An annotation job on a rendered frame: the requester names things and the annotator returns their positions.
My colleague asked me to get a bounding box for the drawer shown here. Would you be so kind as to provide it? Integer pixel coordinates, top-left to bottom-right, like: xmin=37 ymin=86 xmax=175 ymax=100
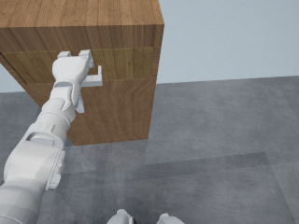
xmin=2 ymin=47 xmax=153 ymax=85

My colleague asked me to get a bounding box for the handle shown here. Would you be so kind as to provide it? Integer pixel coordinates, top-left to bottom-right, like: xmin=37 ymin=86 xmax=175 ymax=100
xmin=80 ymin=65 xmax=103 ymax=87

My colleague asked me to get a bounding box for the left robot upper arm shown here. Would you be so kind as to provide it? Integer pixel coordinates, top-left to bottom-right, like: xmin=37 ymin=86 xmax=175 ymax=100
xmin=0 ymin=140 xmax=66 ymax=224

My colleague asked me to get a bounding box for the robot left thigh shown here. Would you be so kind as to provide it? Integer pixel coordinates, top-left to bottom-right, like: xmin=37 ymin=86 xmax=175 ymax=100
xmin=107 ymin=214 xmax=134 ymax=224

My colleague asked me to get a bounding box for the left robot hand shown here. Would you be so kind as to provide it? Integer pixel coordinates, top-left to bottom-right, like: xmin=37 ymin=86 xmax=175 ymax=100
xmin=52 ymin=49 xmax=94 ymax=113

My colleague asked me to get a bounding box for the cabinet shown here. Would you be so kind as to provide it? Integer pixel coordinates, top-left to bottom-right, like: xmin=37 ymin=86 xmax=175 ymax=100
xmin=0 ymin=0 xmax=164 ymax=146

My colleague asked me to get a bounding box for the robot left forearm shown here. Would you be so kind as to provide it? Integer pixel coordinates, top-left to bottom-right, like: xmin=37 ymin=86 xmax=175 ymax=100
xmin=4 ymin=78 xmax=81 ymax=182

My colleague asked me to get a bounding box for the right robot shin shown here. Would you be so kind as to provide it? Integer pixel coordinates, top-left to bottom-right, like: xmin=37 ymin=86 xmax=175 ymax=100
xmin=158 ymin=213 xmax=169 ymax=222

